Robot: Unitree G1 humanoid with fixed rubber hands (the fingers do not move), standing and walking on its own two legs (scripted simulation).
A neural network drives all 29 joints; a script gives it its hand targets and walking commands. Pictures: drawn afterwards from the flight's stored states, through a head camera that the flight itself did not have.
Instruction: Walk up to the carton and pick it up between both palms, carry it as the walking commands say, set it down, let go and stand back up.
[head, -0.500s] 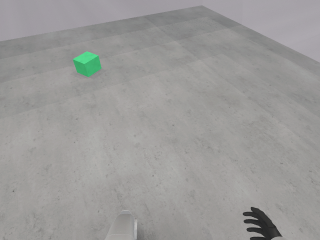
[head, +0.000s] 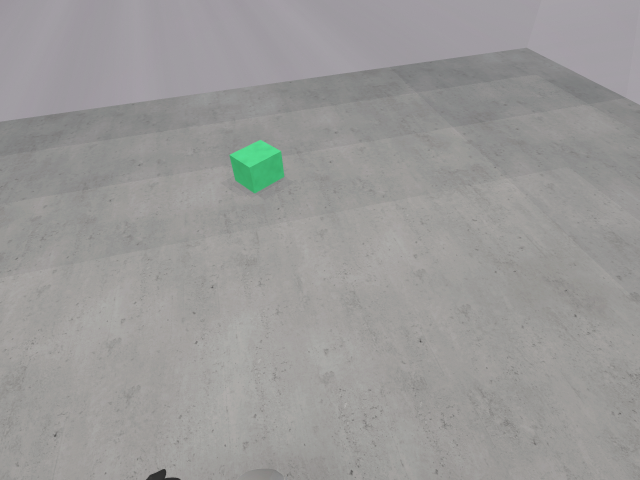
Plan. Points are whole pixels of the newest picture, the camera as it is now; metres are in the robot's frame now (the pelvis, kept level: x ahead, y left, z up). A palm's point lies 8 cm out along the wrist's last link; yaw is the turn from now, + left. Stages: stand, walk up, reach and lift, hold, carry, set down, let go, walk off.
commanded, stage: walk up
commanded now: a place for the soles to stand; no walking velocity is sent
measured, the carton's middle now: (257, 166) +1.77 +0.34 -0.66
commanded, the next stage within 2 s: none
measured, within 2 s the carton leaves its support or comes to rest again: neither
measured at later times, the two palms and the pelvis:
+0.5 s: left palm (184, 353) +0.36 +0.23 -0.10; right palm (464, 331) +0.39 -0.25 -0.13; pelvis +0.28 -0.01 -0.01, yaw +0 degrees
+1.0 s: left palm (189, 294) +0.50 +0.27 -0.13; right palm (393, 204) +0.74 -0.18 -0.12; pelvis +0.57 +0.02 -0.01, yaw +2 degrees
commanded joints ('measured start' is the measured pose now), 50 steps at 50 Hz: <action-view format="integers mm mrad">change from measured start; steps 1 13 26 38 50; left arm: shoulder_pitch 98 164 309 204 148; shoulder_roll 174 107 334 144 179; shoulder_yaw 72 36 133 64 52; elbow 44 1 -58 77 -42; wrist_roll -10 -20 20 8 -3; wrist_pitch -56 14 34 -52 14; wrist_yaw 7 -46 -5 -7 -35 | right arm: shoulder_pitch -233 194 -321 -350 -117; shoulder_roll -62 -238 -35 30 -151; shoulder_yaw -16 -77 8 28 -38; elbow -184 -154 -253 -209 -175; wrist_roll -1 1 10 -4 48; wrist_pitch -82 -83 -42 -86 -66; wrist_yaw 22 -75 -28 18 -96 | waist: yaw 76 -142 170 76 -29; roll -188 213 -319 -233 65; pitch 260 -238 162 166 -21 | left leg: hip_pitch -381 855 -473 -133 514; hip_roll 109 379 -10 35 420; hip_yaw -31 -702 -12 138 -538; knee -173 -820 -30 -519 -1036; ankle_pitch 248 204 -212 461 -200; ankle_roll -29 355 31 38 297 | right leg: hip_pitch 201 -344 69 244 -373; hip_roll -243 148 -344 -55 36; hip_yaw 337 112 1104 174 245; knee -605 661 -771 -509 570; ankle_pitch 202 -213 -891 722 -25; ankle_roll -147 -24 -204 -125 -16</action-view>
